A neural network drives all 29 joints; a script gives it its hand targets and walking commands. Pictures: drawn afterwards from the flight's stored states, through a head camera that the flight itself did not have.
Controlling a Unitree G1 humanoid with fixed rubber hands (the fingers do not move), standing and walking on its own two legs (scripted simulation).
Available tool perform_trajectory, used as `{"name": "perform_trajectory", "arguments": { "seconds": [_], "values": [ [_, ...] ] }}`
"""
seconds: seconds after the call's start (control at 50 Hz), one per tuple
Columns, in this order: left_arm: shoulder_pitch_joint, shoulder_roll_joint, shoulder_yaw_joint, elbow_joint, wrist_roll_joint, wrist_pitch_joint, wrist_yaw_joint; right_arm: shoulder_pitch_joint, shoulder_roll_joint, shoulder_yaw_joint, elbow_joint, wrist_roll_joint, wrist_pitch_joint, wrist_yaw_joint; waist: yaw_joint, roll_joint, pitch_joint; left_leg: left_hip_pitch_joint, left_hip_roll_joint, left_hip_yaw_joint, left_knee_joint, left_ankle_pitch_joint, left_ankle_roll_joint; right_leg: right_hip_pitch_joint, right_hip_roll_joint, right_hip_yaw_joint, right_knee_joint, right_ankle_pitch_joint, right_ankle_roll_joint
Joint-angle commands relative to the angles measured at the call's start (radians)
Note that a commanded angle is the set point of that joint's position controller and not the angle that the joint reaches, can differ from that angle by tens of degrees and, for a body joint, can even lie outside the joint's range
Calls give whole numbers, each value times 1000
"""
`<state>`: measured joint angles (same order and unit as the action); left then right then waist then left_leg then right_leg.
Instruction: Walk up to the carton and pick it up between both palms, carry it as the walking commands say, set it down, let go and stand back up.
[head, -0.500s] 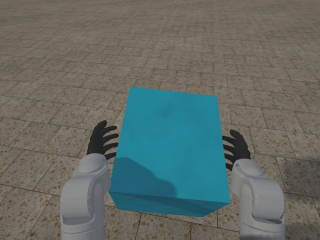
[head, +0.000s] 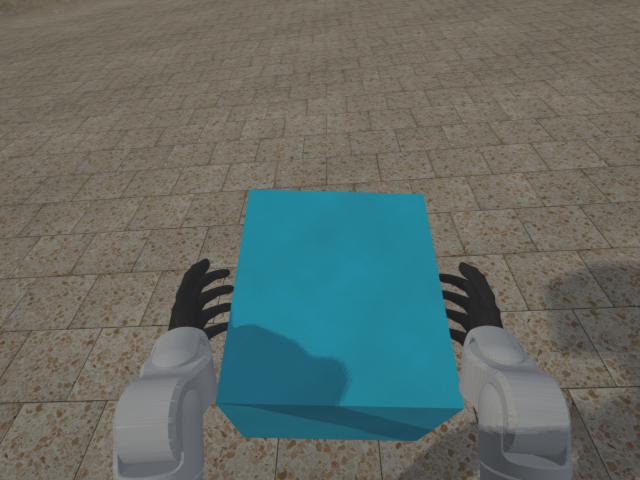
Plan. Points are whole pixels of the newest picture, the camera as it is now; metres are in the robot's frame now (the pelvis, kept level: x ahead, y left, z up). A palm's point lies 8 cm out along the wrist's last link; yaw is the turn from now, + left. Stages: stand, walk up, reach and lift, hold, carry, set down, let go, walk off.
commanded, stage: carry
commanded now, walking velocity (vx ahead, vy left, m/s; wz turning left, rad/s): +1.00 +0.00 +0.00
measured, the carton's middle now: (333, 316) +0.32 +0.00 +0.06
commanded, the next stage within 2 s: none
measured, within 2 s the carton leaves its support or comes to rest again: neither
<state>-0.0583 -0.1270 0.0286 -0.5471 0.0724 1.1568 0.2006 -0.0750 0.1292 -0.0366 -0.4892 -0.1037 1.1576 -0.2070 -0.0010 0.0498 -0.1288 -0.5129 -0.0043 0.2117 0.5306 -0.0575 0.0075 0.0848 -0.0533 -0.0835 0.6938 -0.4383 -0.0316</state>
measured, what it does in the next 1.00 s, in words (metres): walks ahead: right foot, then left foot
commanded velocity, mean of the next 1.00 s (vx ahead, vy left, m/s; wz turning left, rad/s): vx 0.28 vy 0.00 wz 0.00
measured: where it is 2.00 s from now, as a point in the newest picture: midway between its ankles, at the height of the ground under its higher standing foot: (366, 295)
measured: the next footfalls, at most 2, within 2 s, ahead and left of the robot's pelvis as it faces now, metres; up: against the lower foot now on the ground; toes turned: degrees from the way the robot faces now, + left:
right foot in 0.38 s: +0.51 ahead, -0.20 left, +0.00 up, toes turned -7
left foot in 0.74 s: +0.91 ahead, -0.02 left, +0.00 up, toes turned +7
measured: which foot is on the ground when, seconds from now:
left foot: down 0.00-0.44, up 0.46-0.72, down 0.74-1.00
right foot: down 0.00-0.00, up 0.02-0.36, down 0.38-0.74, up 0.76-1.00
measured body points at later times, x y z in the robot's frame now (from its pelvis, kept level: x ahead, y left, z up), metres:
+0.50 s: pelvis +0.47 -0.08 +0.03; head +0.50 -0.11 +0.47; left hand +0.74 +0.10 +0.13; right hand +0.77 -0.21 +0.09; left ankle +0.24 +0.04 -0.57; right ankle +0.47 -0.19 -0.71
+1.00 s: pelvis +0.88 -0.09 +0.04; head +0.91 -0.10 +0.49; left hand +1.17 +0.05 +0.10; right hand +1.14 -0.26 +0.08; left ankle +0.87 -0.03 -0.71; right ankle +0.97 -0.19 -0.69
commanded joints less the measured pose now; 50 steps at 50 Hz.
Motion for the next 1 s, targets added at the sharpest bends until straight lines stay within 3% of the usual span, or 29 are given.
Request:
{"name": "perform_trajectory", "arguments": {
  "seconds": [0.0, 0.04, 0.06, 0.12, 0.14, 0.16, 0.24, 0.28, 0.34, 0.36, 0.38, 0.4, 0.42, 0.44, 0.46, 0.54, 0.56, 0.62, 0.64, 0.66, 0.68, 0.7, 0.74, 0.78, 0.8, 0.84, 0.92, 0.94, 0.98],
  "values": [
    [-233, -777, -419, 183, -261, 82, -250, -587, 766, 688, -125, 352, 59, 193, -17, -303, -79, 535, 414, -685, -292, -306, 255, -672, -23, 155, 644, 54, -15],
    [-325, -785, -392, 187, -273, 101, -252, -634, 808, 659, -88, 372, 88, 189, -13, -255, 103, 340, 379, -575, -370, -368, 206, -722, -48, 135, 533, 109, 27],
    [-359, -798, -378, 183, -264, 95, -250, -611, 852, 661, -67, 373, 99, 187, -9, -331, 97, 249, 356, -481, -369, -304, 162, -610, -72, 121, 336, 49, 37],
    [-432, -875, -407, 173, -296, 87, -256, -614, 904, 651, -45, 399, 101, 198, 11, -145, 136, 112, 316, -283, -398, -301, 107, -501, -88, 57, 33, 127, 44],
    [-442, -866, -418, 165, -300, 88, -247, -623, 889, 632, -38, 408, 103, 207, 9, -12, 108, 163, 291, -219, -391, -358, 103, -486, -92, 27, -33, 135, 48],
    [-553, -872, -472, 45, -324, 74, -234, -542, 936, 594, 39, 401, 100, 218, 5, 148, 24, 255, 268, -191, -380, -305, 109, -459, -92, 11, -73, 197, 43],
    [-731, -971, -667, -157, -403, 63, -224, -459, 982, 510, -5, 381, 65, 240, -5, 386, -70, 252, 247, -141, -421, -321, 62, -353, -90, -10, -26, 484, 60],
    [-732, -974, -693, -220, -409, 51, -216, -488, 999, 540, -77, 382, 57, 241, -5, 231, -93, 430, 213, -124, -363, -104, 90, -411, -28, -86, -76, 414, 51],
    [-548, -980, -612, -95, -397, 50, -210, -523, 967, 590, -144, 395, 58, 224, 49, -57, -380, 589, 143, 33, 347, 755, 2, -29, 116, -226, -298, 343, 29],
    [-486, -938, -563, -3, -376, 51, -214, -584, 896, 587, -157, 385, 60, 209, 59, -185, -464, 252, 86, -27, 616, 466, -32, 266, -99, 92, -187, 713, -47],
    [-398, -892, -514, 87, -351, 62, -223, -490, 872, 602, -137, 359, 75, 199, 50, -638, -395, -262, -90, -27, 965, -314, -105, 621, -326, 421, -133, 1612, -188],
    [-352, -926, -503, 81, -356, 50, -223, -471, 890, 612, -207, 372, 62, 194, 62, -710, -408, -598, -91, -129, 1122, -683, -95, 833, -392, 462, -100, 2107, -270],
    [-359, -986, -512, 97, -363, 48, -225, -495, 907, 605, -212, 369, 55, 198, 71, -584, -353, -706, -29, -240, 1120, -753, -31, 788, -340, 387, -138, 1907, -219],
    [-425, -1009, -542, 84, -388, 55, -232, -461, 947, 600, -160, 367, 54, 201, 44, -318, -217, -567, 27, -268, 982, -623, 5, 509, -305, 276, -242, 1602, -130],
    [-412, -1024, -522, 75, -390, 39, -246, -472, 1000, 617, -147, 370, 40, 199, 30, -253, -175, -466, 46, -219, 847, -448, 15, 419, -262, 159, -297, 1507, -2],
    [-407, -1003, -559, -20, -385, 0, -253, -430, 995, 618, -118, 343, 10, 222, 49, -249, -247, 101, -61, -11, 96, 47, -48, 38, -123, -111, -362, 1232, 44],
    [-500, -1042, -601, -47, -392, 2, -263, -465, 1031, 623, -113, 344, 11, 233, 36, -257, -243, 196, -75, 19, 11, 114, -47, 22, -167, -117, -272, 1297, 52],
    [-596, -1021, -641, -159, -425, 2, -276, -470, 1077, 615, -143, 380, -9, 231, -14, -99, -303, 446, -118, 55, -201, 396, -43, -73, -77, -156, -18, 1056, 51],
    [-576, -986, -639, -165, -422, 7, -274, -468, 1063, 607, -137, 380, -9, 220, -32, -96, -318, 589, -54, -5, -186, 488, -1, -177, -46, -127, 79, 944, 71],
    [-595, -964, -644, -168, -413, 19, -265, -494, 1034, 602, -132, 394, -2, 231, -51, 98, -301, 773, 164, -234, -139, 989, 102, -477, 53, -112, 276, 360, 83],
    [-578, -989, -670, -133, -422, 33, -271, -455, 990, 555, -108, 359, 7, 232, -33, 158, -326, 809, 337, -413, -106, 1239, 197, -588, 96, 1, 399, -84, 67],
    [-534, -933, -635, -105, -384, 40, -262, -489, 967, 596, -100, 372, 27, 239, -19, 81, -328, 674, 387, -425, -112, 1125, 229, -493, 37, 99, 487, -136, 57],
    [-382, -876, -559, 129, -336, 96, -243, -467, 828, 552, -37, 323, 79, 217, 2, -28, -103, 327, 310, -415, -229, 669, 134, -390, 49, 75, 380, -87, 52],
    [-258, -815, -497, 254, -289, 134, -233, -326, 773, 500, 82, 302, 103, 222, -2, 83, -73, 620, 307, -351, -179, 1055, 95, -609, 21, 68, 181, -30, 58],
    [-224, -824, -474, 273, -271, 134, -232, -373, 775, 537, 41, 328, 101, 227, -6, 70, -138, 670, 318, -330, -151, 1083, 158, -596, 32, 33, 19, -76, 82],
    [-352, -906, -483, 234, -253, 125, -216, -437, 874, 554, 68, 365, 108, 252, 7, 176, -196, 641, 295, -183, -111, 1107, 94, -477, 19, 14, -86, 40, 85],
    [-522, -1136, -587, 35, -333, 64, -239, -592, 1064, 643, -156, 440, 49, 298, 2, 34, -307, 458, 176, -153, -104, 698, 41, -197, 5, -34, -227, 436, 56],
    [-541, -1151, -565, 1, -331, 34, -250, -733, 1097, 709, -242, 484, 24, 299, 1, -77, -354, 442, 164, -155, -104, 474, 40, -159, -16, -17, -248, 512, 37],
    [-568, -1164, -600, -98, -379, 7, -257, -749, 1093, 703, -342, 492, -10, 293, 2, -50, -380, 408, 136, -127, -71, 252, 46, -149, -52, 11, -214, 605, 11]
  ]
}}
